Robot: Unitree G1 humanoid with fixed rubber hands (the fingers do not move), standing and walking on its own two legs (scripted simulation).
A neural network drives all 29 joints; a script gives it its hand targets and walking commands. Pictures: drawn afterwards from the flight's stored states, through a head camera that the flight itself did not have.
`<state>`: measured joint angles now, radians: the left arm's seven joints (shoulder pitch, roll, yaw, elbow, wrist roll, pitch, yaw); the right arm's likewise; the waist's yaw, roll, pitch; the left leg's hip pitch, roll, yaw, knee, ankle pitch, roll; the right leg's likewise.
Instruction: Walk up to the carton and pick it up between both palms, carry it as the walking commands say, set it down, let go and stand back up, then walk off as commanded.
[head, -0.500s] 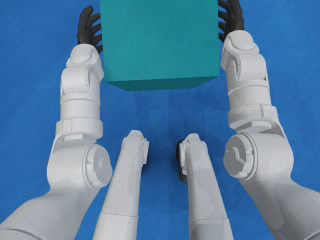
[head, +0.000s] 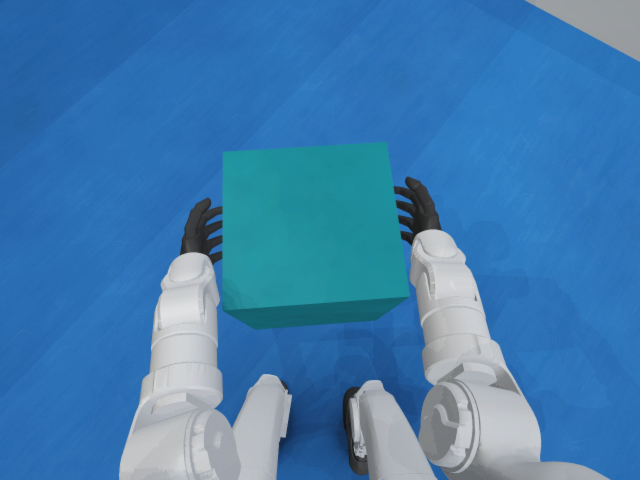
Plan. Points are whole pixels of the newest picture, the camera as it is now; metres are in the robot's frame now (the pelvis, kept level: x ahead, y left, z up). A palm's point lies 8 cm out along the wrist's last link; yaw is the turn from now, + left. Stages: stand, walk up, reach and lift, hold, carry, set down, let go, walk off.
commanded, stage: reach and lift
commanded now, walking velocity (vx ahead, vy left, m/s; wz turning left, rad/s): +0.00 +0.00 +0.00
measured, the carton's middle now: (311, 249) +0.40 +0.03 -0.14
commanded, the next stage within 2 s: none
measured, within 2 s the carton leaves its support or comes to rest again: neither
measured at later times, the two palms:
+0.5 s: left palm (171, 260) +0.34 +0.19 +0.00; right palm (440, 236) +0.38 -0.11 +0.02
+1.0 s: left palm (146, 258) +0.32 +0.18 +0.07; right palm (468, 236) +0.36 -0.12 +0.08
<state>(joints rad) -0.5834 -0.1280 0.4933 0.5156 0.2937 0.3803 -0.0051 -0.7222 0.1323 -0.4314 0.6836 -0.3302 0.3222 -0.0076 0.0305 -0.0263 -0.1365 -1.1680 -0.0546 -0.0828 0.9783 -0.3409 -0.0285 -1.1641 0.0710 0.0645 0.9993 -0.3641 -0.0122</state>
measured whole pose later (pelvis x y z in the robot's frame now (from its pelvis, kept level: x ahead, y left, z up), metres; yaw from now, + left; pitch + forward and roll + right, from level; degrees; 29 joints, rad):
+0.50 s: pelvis +0.01 +0.02 +0.05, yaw -1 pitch +19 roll +0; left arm -0.41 -0.15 0.38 0.48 0.24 0.38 0.04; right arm -0.54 0.14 -0.37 0.61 -0.29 0.35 0.00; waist 0.04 -0.02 -0.09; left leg -0.78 -0.06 -0.08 0.73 -0.28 0.00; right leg -0.76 0.05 0.10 0.73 -0.29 0.01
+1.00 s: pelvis +0.03 +0.00 +0.08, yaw -1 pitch +6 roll +0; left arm -0.32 -0.13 0.33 0.42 0.24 0.52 0.02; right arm -0.42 0.17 -0.31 0.55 -0.30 0.44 -0.02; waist 0.06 -0.02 -0.05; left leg -0.38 -0.04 -0.09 0.49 -0.21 -0.01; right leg -0.38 0.05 0.10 0.52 -0.23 -0.01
